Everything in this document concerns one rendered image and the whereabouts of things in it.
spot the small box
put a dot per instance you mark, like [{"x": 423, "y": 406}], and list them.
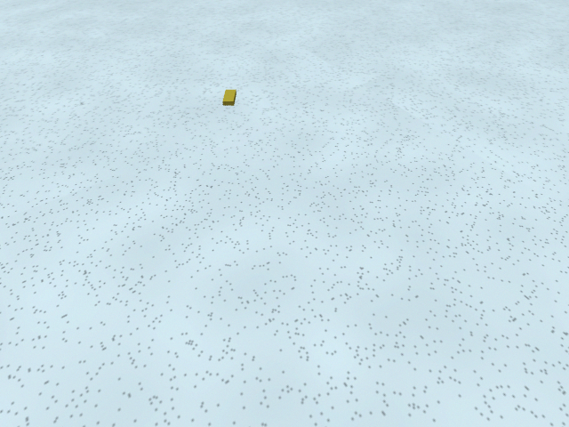
[{"x": 229, "y": 98}]

